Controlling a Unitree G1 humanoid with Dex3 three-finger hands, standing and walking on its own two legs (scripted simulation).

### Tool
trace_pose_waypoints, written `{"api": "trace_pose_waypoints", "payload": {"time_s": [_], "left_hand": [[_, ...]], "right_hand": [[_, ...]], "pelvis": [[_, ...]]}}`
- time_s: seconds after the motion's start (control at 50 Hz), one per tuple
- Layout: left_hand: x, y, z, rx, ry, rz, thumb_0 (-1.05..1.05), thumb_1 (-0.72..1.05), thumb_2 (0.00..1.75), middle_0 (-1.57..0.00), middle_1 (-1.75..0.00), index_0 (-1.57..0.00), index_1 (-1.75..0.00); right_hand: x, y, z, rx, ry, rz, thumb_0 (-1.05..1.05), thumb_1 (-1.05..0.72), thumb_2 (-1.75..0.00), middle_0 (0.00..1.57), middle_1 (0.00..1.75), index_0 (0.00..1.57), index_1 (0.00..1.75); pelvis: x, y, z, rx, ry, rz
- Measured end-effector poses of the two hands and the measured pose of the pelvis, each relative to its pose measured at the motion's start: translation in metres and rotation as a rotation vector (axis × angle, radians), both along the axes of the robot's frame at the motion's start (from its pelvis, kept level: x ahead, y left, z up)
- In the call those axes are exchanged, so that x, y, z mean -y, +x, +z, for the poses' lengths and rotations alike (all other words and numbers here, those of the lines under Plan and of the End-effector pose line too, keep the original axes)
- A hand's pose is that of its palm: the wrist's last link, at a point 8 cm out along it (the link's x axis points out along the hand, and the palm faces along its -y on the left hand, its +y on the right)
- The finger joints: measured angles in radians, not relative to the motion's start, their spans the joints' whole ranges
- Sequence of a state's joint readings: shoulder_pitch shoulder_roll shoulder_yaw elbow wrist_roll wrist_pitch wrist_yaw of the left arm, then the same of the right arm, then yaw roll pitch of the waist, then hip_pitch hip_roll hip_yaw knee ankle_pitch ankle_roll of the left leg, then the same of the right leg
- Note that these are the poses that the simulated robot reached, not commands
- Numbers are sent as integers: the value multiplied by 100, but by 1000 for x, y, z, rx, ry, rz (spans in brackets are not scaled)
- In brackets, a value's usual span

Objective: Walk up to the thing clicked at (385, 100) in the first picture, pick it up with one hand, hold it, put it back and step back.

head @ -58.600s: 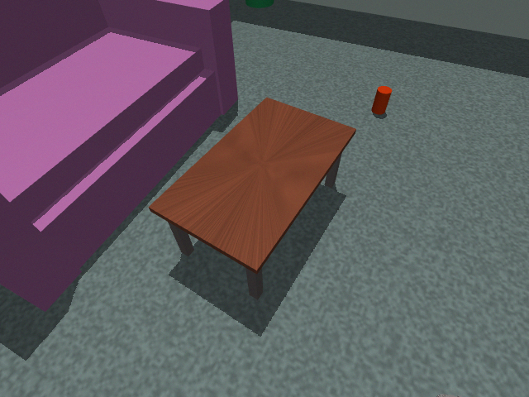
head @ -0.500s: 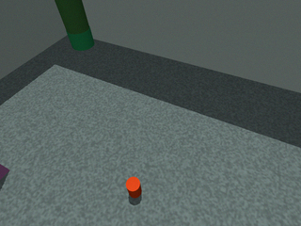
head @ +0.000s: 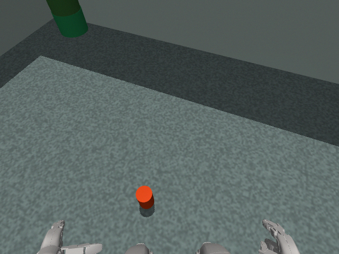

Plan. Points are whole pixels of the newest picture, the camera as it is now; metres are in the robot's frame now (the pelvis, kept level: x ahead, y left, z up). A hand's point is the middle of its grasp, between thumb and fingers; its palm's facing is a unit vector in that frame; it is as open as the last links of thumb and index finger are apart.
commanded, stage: go down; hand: left
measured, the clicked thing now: (145, 197) +0.41 +0.14 -0.67
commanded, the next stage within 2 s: none
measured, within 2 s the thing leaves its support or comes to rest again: neither
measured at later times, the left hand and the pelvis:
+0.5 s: hand (77, 251) +0.14 +0.26 -0.16, palm faces +0.08 -0.94 -0.32, open 16.5 cm; pelvis +0.00 +0.01 -0.05, yaw +1 degrees
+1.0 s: hand (78, 250) +0.15 +0.27 -0.19, palm faces +0.12 -0.95 -0.29, open 16.6 cm; pelvis -0.02 +0.01 -0.08, yaw +1 degrees
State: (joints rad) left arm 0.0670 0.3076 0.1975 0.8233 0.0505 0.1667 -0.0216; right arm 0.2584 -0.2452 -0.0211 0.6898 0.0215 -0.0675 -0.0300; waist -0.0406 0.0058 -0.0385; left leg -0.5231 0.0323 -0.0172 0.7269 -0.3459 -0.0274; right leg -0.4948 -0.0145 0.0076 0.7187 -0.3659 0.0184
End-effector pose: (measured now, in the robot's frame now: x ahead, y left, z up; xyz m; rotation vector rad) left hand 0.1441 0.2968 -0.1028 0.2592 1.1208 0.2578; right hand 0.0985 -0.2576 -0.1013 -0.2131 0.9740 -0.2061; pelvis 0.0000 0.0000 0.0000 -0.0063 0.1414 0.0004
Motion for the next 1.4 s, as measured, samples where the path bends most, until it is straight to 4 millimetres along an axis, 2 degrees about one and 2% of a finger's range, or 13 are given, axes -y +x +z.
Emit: {"api": "trace_pose_waypoints", "payload": {"time_s": [0.08, 0.18, 0.32, 0.44, 0.6, 0.84, 0.94, 1.0, 1.06, 1.16, 1.22, 1.4], "left_hand": [[-2, -2, -7, 13, -6, 1, 0, -17, 23, -4, -12, -2, -13], [-3, -3, -13, 38, -14, -8, 0, -27, 21, -4, -12, -3, -14], [-4, -8, -17, 40, -16, -13, -1, -32, 19, -5, -12, -3, -13], [-5, -13, -20, 39, -10, -11, -1, -34, 18, -5, -11, -3, -12], [-6, -14, -24, 59, -9, -5, -1, -34, 16, -5, -9, -3, -10], [-9, -24, -31, 76, -15, -5, -1, -33, 15, -4, -7, -3, -8], [-14, -21, -42, 99, -18, -2, -1, -33, 15, -3, -7, -2, -7], [-19, -11, -58, 138, -35, 1, -1, -34, 14, -3, -6, -2, -7], [-23, 10, -75, 218, -60, -22, -1, -35, 13, -3, -6, -3, -6], [-31, 55, -102, 392, -87, -93, -1, -40, 12, -4, -8, -4, -7], [-37, 76, -118, 469, -94, -123, -1, -44, 12, -5, -9, -5, -8], [-46, 104, -155, 597, -106, -194, -1, -53, 14, -5, -12, -5, -11]], "right_hand": [[-2, 13, -4, 47, -17, 14, 0, -80, -88, 21, 30, 20, 30], [-6, 30, -7, 110, -38, 31, 1, -78, -87, 21, 30, 20, 30], [-15, 51, -9, 186, -57, 54, 1, -77, -87, 21, 30, 20, 30], [-22, 59, -13, 225, -67, 66, 1, -77, -87, 21, 30, 20, 30], [-25, 57, -20, 244, -79, 62, 1, -79, -87, 21, 30, 20, 30], [-21, 40, -25, 241, -102, 45, 1, -82, -88, 21, 30, 20, 30], [-20, 34, -32, 243, -110, 58, 1, -83, -88, 21, 30, 20, 30], [-18, 32, -43, 237, -117, 78, 1, -84, -89, 21, 30, 20, 30], [-14, 29, -61, 222, -125, 97, 1, -86, -89, 21, 30, 20, 30], [-8, 25, -99, 178, -134, 116, 1, -88, -89, 21, 30, 20, 30], [-5, 21, -126, 140, -129, 117, 1, -89, -89, 21, 30, 20, 30], [-4, 1, -200, -4, -85, 129, 1, -88, -89, 21, 30, 20, 30]], "pelvis": [[-3, 1, -11, -27, -4, 2], [-6, 2, -23, -52, -11, 7], [-8, 3, -36, -83, -23, 14], [-9, 3, -45, -109, -32, 20], [-9, 1, -55, -130, -41, 25], [-9, -8, -63, -141, -48, 25], [-9, -15, -70, -158, -49, 26], [-9, -21, -81, -184, -48, 23], [-9, -27, -97, -221, -45, 19], [-9, -35, -131, -291, -41, 9], [-9, -39, -153, -329, -41, 2], [-8, -49, -204, -404, -43, -7]]}}
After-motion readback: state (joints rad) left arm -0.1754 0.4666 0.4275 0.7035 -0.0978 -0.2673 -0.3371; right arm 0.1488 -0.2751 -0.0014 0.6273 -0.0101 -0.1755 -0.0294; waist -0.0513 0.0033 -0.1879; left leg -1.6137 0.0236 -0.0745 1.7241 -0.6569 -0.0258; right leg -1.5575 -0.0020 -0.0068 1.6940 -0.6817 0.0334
